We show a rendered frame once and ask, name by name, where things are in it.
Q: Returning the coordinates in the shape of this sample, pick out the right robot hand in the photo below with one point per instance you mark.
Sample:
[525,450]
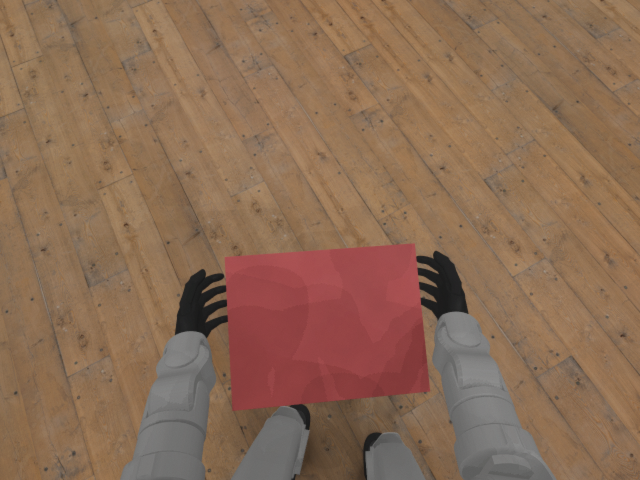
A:
[449,295]

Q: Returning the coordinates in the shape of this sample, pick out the carton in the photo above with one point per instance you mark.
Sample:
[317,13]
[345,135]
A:
[325,325]

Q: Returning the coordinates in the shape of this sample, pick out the robot right forearm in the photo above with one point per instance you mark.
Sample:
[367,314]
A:
[489,436]

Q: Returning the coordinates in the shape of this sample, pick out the robot left foot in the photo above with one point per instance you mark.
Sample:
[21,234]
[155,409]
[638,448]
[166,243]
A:
[305,415]

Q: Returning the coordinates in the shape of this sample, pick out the robot right thigh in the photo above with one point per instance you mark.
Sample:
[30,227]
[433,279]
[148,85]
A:
[392,461]

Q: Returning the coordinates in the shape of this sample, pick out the left robot hand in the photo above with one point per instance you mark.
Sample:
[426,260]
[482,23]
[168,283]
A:
[192,314]

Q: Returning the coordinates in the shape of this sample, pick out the robot left forearm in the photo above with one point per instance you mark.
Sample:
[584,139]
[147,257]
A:
[173,428]

